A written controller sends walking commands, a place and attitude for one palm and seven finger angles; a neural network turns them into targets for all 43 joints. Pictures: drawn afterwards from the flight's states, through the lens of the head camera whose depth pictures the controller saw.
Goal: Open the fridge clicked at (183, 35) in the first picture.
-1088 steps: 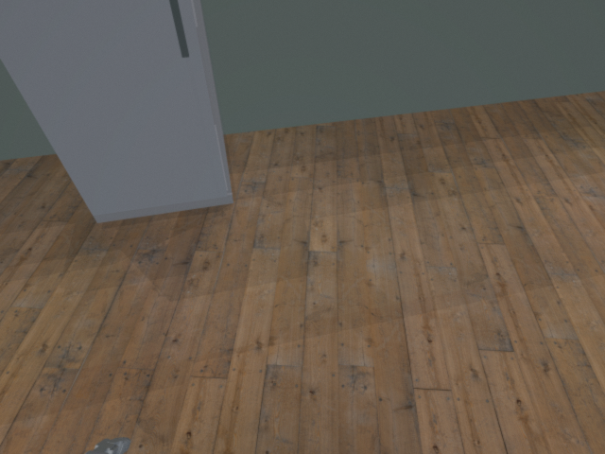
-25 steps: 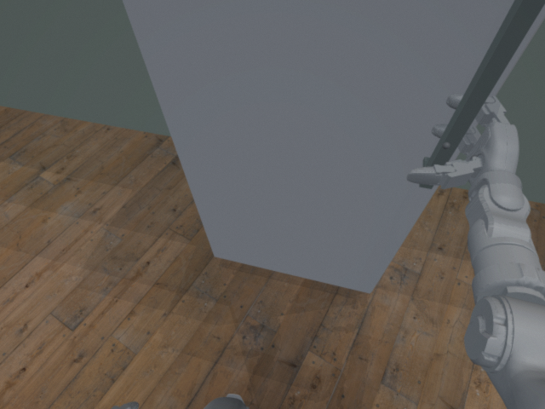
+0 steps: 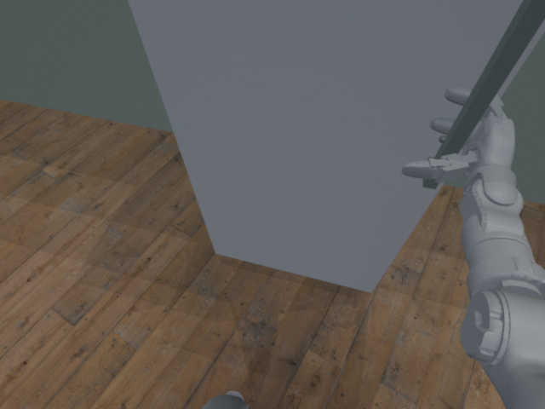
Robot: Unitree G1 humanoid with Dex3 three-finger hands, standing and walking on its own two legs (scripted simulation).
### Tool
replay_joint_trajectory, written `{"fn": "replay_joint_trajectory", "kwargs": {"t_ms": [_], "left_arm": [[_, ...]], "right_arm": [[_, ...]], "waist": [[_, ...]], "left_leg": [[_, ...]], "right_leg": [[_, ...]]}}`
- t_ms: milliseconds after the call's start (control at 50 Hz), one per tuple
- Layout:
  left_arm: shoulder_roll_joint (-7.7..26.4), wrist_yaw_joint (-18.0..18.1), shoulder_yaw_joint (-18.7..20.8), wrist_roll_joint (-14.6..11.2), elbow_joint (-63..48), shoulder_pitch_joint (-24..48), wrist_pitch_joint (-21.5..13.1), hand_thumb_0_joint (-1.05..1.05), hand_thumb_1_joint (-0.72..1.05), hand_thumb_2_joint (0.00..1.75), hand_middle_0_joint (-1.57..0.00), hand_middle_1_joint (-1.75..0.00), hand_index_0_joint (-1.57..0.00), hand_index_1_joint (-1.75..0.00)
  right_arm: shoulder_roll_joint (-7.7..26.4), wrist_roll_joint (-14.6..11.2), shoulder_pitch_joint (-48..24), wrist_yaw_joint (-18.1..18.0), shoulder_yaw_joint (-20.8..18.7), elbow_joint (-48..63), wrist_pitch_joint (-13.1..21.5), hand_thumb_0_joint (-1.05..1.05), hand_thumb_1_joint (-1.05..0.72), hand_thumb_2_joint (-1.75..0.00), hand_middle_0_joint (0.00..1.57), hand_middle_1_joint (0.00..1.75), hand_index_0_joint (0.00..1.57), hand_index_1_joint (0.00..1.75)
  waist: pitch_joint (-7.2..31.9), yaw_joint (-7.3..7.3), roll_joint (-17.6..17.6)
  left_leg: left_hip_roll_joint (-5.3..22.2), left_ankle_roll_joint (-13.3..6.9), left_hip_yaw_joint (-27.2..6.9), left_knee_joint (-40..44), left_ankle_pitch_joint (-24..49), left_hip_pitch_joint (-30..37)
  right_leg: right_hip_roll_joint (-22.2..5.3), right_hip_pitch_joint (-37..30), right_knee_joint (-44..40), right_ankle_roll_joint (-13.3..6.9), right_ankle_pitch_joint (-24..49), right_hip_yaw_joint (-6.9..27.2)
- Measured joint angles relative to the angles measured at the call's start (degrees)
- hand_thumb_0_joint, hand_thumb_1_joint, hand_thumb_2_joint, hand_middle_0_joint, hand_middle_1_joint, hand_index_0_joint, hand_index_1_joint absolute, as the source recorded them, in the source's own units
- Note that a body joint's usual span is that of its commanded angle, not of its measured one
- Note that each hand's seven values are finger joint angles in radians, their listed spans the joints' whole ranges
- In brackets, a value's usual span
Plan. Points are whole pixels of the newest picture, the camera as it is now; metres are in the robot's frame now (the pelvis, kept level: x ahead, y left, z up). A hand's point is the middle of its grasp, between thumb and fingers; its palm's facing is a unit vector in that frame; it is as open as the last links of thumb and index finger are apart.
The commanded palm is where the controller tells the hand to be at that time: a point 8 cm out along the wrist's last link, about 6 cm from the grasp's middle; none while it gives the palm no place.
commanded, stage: grip the handle and tug to test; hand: right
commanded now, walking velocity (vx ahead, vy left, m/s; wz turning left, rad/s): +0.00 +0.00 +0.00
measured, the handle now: (470, 104) +0.54 -0.19 +0.16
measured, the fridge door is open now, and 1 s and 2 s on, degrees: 0 0 0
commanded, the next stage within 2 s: pull the door a little, standing still in 1.52 s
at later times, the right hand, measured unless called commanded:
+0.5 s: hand (456, 144) +0.49 -0.18 +0.13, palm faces +0.09 +1.00 +0.01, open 10.2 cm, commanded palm +0.46 -0.22 +0.13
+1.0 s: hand (441, 139) +0.50 -0.16 +0.13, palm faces +0.08 +1.00 +0.01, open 5.2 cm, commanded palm +0.46 -0.22 +0.13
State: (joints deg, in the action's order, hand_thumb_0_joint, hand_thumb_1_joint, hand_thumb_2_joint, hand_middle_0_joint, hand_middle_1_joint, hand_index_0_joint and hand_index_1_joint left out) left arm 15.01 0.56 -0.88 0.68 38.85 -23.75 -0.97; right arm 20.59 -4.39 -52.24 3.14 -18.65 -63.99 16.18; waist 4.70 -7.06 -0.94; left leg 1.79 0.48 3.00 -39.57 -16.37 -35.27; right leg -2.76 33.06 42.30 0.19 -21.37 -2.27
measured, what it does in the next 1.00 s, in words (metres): stands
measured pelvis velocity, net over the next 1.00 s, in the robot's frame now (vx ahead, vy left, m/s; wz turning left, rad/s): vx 0.01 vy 0.00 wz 0.02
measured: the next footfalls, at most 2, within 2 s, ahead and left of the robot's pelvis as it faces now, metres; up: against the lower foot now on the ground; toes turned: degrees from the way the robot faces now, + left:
none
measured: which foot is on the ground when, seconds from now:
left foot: down 0.00-1.00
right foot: down 0.00-1.00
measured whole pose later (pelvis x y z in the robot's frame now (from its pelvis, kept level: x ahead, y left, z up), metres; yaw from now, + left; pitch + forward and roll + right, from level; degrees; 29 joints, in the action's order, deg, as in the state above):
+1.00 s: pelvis +0.01 +0.00 +0.00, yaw +1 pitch +12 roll +1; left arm 14.5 0.6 -1.0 0.8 37.7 -23.5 0.1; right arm 20.9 -3.7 -49.5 4.3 -21.0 -61.6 15.4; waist 5.1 -7.7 -1.0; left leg 1.2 0.6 2.1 -39.0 -16.6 -34.7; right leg -3.2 32.1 41.9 0.1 -22.1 -3.0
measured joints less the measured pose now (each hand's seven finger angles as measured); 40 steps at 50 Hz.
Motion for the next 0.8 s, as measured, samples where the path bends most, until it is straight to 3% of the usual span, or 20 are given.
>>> {"fn": "replay_joint_trajectory", "kwargs": {"t_ms": [180,280,440,580,800], "left_arm": [[-0.3,-0.3,0.2,0.1,-1.1,0.3,0.4,0.01,0.90,0.90,-0.20,-0.30,-0.20,-0.30],[-0.2,0.0,0.0,-0.3,-1.4,0.8,0.7,0.01,0.90,0.90,-0.20,-0.30,-0.20,-0.30],[0.0,0.5,-0.1,-0.4,-1.1,1.7,0.2,0.01,0.90,0.90,-0.20,-0.30,-0.20,-0.30],[0.0,0.3,-0.1,-0.1,-0.8,1.8,-0.2,0.01,0.90,0.90,-0.20,-0.30,-0.20,-0.30],[-0.7,-0.1,-0.4,0.3,-1.1,0.4,0.6,0.01,0.90,0.90,-0.21,-0.30,-0.20,-0.30]], "right_arm": [[0.2,0.3,2.6,0.2,-1.2,2.4,0.3,-0.01,0.49,-0.31,0.31,1.20,0.30,1.20],[0.8,0.0,3.5,1.3,-1.4,2.4,-0.4,-0.01,0.39,-0.35,0.32,1.21,0.31,1.21],[1.0,-1.0,2.1,2.4,0.4,2.0,-0.6,-0.01,0.09,-0.48,0.35,1.25,0.34,1.26],[0.5,-0.7,0.7,2.0,0.8,1.2,-0.5,0.00,-0.22,-0.61,0.38,1.30,0.37,1.30],[0.3,0.3,1.0,0.8,-1.8,0.9,-0.4,0.01,-0.67,-0.81,0.43,1.37,0.42,1.37]], "waist": [[0.6,0.16,0.3],[0.5,0.48,0.2],[-0.3,0.98,0.3],[0.1,0.50,0.3],[0.4,-0.29,0.3]], "left_leg": [[-0.4,0.0,-0.5,0.5,0.0,0.8],[-0.5,0.0,-0.3,0.9,0.0,1.6],[0.0,0.1,0.4,0.8,0.0,1.4],[0.2,0.3,0.3,0.4,-0.2,0.4],[-0.1,0.3,-0.5,0.1,-0.4,-0.2]], "right_leg": [[-0.3,-1.1,-0.6,0.0,-0.2,-0.5],[-0.4,-1.7,-0.7,0.0,-0.3,-0.3],[0.0,-0.9,-0.2,-0.1,-0.2,0.5],[0.2,0.1,0.2,-0.2,-0.4,0.4],[-0.1,0.1,0.2,-0.3,-0.8,-0.4]]}}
